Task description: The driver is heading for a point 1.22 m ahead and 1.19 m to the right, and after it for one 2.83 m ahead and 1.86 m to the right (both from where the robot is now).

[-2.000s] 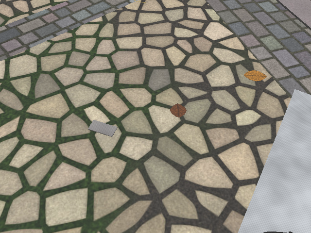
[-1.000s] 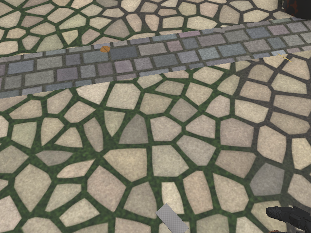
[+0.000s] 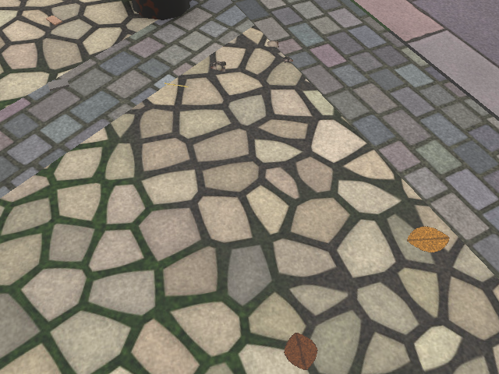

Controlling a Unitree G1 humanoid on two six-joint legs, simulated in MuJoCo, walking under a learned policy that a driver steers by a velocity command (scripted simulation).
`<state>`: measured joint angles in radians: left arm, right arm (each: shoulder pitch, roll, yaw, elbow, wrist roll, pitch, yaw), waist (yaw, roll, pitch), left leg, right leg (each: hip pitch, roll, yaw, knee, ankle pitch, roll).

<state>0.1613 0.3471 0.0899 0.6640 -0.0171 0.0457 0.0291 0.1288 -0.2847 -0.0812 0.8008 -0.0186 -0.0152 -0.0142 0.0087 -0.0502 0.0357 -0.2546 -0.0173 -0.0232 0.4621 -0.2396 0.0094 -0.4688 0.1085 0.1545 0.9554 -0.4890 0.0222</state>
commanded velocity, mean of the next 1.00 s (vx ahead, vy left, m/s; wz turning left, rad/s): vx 0.02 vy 0.00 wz -0.60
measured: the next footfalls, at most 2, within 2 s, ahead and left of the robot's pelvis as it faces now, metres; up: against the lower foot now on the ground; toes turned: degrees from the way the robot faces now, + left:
right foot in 0.34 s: +0.02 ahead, -0.16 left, +0.00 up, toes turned -14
left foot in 0.82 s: +0.12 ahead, +0.04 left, +0.00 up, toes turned -34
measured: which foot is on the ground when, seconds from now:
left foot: down 0.00-0.34, up 0.36-0.80, down 0.82-1.00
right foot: up 0.00-0.32, down 0.34-0.82, up 0.84-1.00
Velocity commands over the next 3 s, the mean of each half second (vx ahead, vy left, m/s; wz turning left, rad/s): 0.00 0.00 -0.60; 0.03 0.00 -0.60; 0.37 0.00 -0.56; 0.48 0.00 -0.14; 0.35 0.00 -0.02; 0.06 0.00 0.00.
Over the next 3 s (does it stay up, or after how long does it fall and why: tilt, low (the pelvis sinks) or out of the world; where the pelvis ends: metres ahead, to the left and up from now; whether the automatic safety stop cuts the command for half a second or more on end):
stays up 0.44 -0.70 0.00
